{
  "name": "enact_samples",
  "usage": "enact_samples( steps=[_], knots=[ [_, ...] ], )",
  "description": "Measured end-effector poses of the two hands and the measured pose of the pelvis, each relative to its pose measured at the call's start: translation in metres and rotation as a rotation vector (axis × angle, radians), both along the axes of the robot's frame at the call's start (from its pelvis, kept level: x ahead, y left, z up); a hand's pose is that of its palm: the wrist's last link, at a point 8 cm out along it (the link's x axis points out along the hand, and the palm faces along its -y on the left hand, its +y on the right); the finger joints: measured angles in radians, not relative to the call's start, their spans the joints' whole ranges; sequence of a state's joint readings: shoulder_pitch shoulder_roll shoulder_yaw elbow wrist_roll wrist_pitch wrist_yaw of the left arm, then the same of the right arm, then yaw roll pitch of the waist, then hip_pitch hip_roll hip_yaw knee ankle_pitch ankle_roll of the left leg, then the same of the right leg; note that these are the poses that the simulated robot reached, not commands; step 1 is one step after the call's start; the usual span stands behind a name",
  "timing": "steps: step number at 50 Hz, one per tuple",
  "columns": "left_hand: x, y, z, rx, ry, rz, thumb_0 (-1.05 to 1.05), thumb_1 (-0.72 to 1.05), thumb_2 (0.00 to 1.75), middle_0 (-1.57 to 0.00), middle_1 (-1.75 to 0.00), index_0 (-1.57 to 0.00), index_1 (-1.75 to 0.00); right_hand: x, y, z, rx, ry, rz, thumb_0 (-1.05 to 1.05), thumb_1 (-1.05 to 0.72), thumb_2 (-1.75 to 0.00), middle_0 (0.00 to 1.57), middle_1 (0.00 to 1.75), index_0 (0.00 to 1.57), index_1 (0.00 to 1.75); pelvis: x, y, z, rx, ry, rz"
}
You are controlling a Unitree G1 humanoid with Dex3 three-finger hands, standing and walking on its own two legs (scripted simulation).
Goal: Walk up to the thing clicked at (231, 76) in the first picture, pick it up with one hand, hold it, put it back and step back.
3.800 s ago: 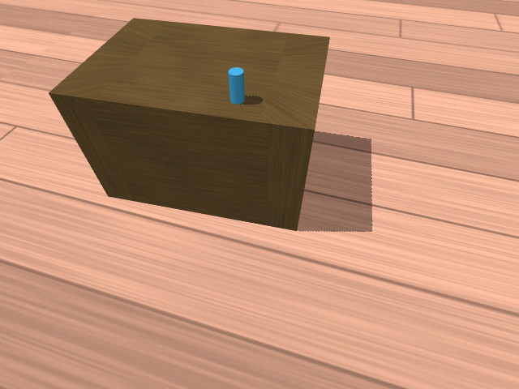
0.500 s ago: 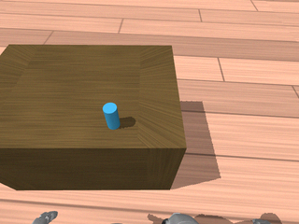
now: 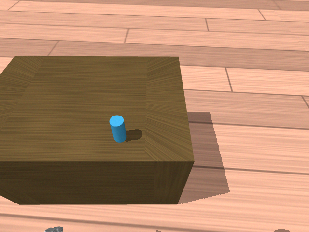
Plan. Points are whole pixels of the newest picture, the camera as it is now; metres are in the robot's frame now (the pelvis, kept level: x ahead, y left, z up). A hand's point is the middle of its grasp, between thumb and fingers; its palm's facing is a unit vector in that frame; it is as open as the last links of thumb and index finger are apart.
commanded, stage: walk up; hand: left
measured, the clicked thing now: (118, 129) +0.48 +0.15 -0.12
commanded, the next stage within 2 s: stand in 0.24 s
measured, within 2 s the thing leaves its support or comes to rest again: neither
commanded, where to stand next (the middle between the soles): +0.06 +0.00 m, yaw +0 degrees
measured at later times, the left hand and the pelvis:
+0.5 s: hand out of the picture +0.09 +0.25 -0.15, palm faces -0.01 -0.94 -0.33, open 7.4 cm; pelvis +0.02 +0.00 +0.01, yaw +1 degrees
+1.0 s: hand out of the picture +0.12 +0.25 -0.15, palm faces +0.01 -0.94 -0.34, open 7.4 cm; pelvis +0.04 +0.00 +0.01, yaw +1 degrees
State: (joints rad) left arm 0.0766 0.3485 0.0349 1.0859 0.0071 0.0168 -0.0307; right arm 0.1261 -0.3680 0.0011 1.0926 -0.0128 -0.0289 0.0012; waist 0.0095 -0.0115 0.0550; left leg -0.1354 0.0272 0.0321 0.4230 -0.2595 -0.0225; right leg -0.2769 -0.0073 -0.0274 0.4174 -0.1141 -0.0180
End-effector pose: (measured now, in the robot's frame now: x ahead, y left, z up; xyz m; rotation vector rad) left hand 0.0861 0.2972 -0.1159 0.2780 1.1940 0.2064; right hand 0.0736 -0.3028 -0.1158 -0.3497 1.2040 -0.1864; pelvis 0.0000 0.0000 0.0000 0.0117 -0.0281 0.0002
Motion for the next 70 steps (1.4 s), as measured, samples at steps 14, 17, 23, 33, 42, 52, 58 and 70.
enact_samples(
  steps=[14, 17, 23, 33, 42, 52, 58, 70],
  knots=[
    [0.002, -0.001, 0.001, 0.000, 0.010, -0.008, 0.00, 0.90, 0.90, -0.20, -0.30, -0.20, -0.30, 0.004, -0.002, 0.003, -0.004, 0.000, -0.011, 0.01, -0.91, -0.90, 0.21, 0.30, 0.20, 0.30, 0.004, 0.001, 0.002, -0.003, -0.001, 0.000],
    [0.001, -0.002, 0.001, 0.002, 0.019, -0.014, 0.00, 0.90, 0.90, -0.20, -0.30, -0.20, -0.30, 0.003, 0.001, 0.002, 0.008, 0.014, -0.015, 0.01, -0.91, -0.90, 0.21, 0.30, 0.20, 0.30, 0.007, 0.002, 0.003, -0.004, 0.002, 0.004],
    [0.001, 0.001, 0.002, 0.010, 0.033, -0.013, 0.00, 0.90, 0.90, -0.21, -0.30, -0.20, -0.30, 0.002, 0.009, -0.003, 0.033, 0.043, -0.018, 0.01, -0.91, -0.90, 0.21, 0.30, 0.20, 0.30, 0.015, 0.004, 0.005, -0.006, 0.005, 0.008],
    [0.008, 0.005, 0.006, 0.029, 0.039, -0.004, 0.00, 0.90, 0.90, -0.21, -0.30, -0.20, -0.30, 0.013, 0.015, -0.006, 0.049, 0.056, -0.018, 0.01, -0.91, -0.90, 0.21, 0.30, 0.20, 0.30, 0.026, 0.004, 0.006, -0.007, 0.006, 0.014],
    [0.017, 0.003, 0.006, 0.030, 0.040, 0.001, 0.00, 0.90, 0.90, -0.21, -0.30, -0.20, -0.30, 0.030, 0.012, -0.004, 0.039, 0.044, -0.011, 0.01, -0.91, -0.90, 0.21, 0.30, 0.20, 0.30, 0.035, 0.003, 0.006, -0.010, 0.013, 0.019],
    [0.025, 0.000, 0.004, 0.021, 0.026, 0.008, 0.00, 0.90, 0.90, -0.21, -0.30, -0.20, -0.30, 0.044, 0.008, 0.001, 0.023, 0.023, -0.003, 0.01, -0.91, -0.90, 0.21, 0.30, 0.20, 0.30, 0.040, 0.002, 0.007, -0.014, 0.011, 0.025],
    [0.026, 0.000, 0.004, 0.021, 0.028, 0.012, 0.00, 0.90, 0.90, -0.21, -0.30, -0.20, -0.30, 0.047, 0.008, 0.001, 0.023, 0.020, 0.002, 0.01, -0.91, -0.90, 0.21, 0.30, 0.20, 0.30, 0.041, 0.001, 0.007, -0.015, 0.010, 0.027],
    [0.021, 0.002, 0.007, 0.031, 0.033, 0.023, 0.00, 0.90, 0.90, -0.21, -0.30, -0.20, -0.30, 0.042, 0.010, -0.002, 0.033, 0.032, 0.007, 0.01, -0.91, -0.90, 0.21, 0.30, 0.20, 0.30, 0.040, 0.000, 0.007, -0.013, 0.006, 0.031]
  ],
)
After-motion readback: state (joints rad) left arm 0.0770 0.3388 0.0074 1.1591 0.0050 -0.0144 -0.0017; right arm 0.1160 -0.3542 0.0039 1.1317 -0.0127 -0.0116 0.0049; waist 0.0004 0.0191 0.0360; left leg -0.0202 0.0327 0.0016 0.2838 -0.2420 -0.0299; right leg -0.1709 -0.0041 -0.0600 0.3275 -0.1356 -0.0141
